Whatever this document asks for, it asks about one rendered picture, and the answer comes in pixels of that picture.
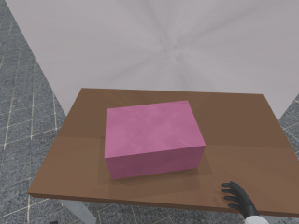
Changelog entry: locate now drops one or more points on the carton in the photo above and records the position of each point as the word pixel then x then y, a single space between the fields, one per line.
pixel 152 139

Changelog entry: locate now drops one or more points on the robot right hand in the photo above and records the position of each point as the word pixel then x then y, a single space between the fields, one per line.
pixel 245 205

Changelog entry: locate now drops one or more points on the table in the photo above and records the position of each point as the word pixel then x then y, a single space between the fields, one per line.
pixel 245 144

